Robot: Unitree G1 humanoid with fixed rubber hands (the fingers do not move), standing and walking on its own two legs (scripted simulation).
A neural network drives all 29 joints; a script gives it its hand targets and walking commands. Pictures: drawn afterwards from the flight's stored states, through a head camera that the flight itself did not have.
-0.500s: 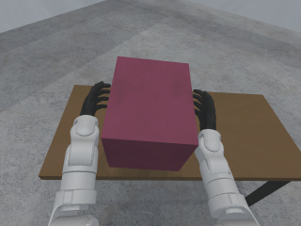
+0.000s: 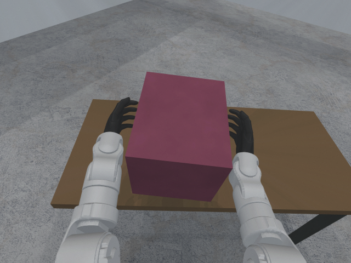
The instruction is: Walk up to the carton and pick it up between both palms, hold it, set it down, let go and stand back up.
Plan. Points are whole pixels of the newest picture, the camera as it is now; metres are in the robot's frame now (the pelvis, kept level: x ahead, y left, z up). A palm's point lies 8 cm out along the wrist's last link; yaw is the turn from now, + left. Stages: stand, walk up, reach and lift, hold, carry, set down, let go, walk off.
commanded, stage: set down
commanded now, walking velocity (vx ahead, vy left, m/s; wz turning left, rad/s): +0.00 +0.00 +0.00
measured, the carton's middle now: (178, 136) +0.42 +0.00 +0.05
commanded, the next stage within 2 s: none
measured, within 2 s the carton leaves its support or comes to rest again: neither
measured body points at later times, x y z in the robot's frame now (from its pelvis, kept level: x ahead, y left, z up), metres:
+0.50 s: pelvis +0.00 +0.00 +0.00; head +0.04 +0.02 +0.45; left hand +0.41 +0.15 +0.06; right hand +0.39 -0.15 +0.06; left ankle +0.01 +0.11 -0.75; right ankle -0.01 -0.10 -0.75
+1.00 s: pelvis +0.01 +0.00 +0.00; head +0.08 +0.01 +0.44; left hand +0.42 +0.16 +0.02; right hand +0.40 -0.15 +0.03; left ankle +0.01 +0.11 -0.75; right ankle -0.01 -0.10 -0.75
